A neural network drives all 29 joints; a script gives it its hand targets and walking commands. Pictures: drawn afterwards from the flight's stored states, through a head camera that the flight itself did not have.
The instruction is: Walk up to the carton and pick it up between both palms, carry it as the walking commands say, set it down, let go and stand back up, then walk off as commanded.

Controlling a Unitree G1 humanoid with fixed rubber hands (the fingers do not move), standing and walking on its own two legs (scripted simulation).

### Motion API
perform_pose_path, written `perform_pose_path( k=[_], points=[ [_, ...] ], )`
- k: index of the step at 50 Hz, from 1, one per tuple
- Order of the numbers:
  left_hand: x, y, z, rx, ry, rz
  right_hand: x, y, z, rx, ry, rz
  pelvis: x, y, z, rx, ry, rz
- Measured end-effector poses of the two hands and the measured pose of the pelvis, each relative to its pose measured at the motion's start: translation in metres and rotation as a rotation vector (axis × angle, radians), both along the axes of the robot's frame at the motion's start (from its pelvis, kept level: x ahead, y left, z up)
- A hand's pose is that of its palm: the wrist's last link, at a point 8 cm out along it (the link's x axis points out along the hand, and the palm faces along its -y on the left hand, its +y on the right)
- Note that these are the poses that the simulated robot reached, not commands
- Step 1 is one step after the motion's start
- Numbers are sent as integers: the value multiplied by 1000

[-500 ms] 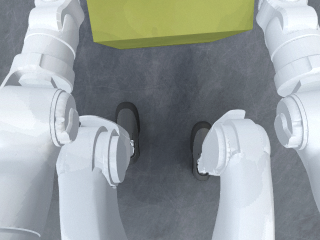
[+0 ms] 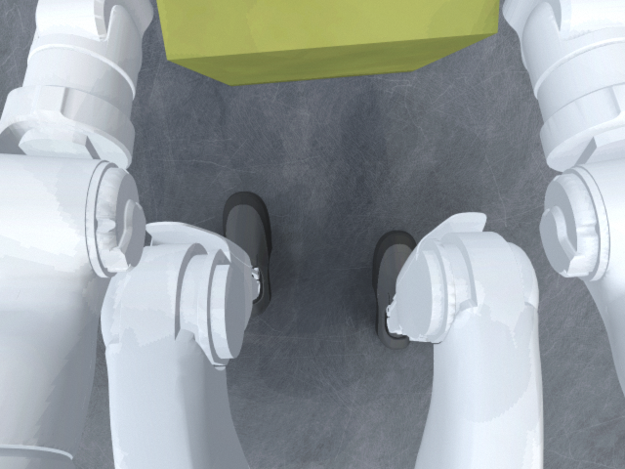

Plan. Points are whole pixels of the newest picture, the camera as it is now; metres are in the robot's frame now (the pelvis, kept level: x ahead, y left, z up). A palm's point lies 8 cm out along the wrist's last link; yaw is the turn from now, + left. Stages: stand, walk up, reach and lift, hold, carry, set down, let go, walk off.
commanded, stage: reach and lift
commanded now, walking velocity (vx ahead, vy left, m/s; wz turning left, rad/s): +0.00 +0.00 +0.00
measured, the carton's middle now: out of the picture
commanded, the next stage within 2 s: none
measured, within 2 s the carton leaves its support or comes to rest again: leaves its support in 0.56 s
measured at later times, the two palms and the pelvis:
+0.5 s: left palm out of the picture +0.55 +0.21 -0.17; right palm out of the picture +0.56 -0.13 -0.16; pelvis +0.00 +0.00 +0.00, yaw +0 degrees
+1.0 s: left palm out of the picture +0.55 +0.22 -0.11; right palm out of the picture +0.57 -0.12 -0.10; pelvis +0.00 +0.01 +0.04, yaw -1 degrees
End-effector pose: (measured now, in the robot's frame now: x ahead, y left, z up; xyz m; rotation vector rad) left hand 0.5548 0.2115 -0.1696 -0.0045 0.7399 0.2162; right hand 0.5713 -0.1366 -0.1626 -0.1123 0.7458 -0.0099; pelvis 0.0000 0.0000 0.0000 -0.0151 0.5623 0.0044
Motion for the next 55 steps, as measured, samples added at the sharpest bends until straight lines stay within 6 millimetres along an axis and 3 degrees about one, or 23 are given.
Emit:
perform_pose_path(
  k=[11,26,35,40,50,55],
  points=[
    [0,2,-2,-27,-7,-26,-1,0,-1,7,6,-7,-1,3,-14,-1,15,-3],
    [-4,3,4,17,22,-17,-7,4,3,-24,19,13,-2,3,-1,-9,-38,5],
    [-5,8,45,28,7,-23,-15,9,37,-17,12,6,-3,5,24,-14,-68,5],
    [1,10,62,9,-14,-12,-9,11,57,-13,-4,-8,-6,8,33,-17,-69,0],
    [-3,12,62,10,-34,-9,-4,14,64,-9,-23,-9,-5,10,42,-20,-46,2],
    [-9,14,73,8,-25,1,-11,16,72,-15,-12,2,-4,10,50,-19,-55,11]
  ],
)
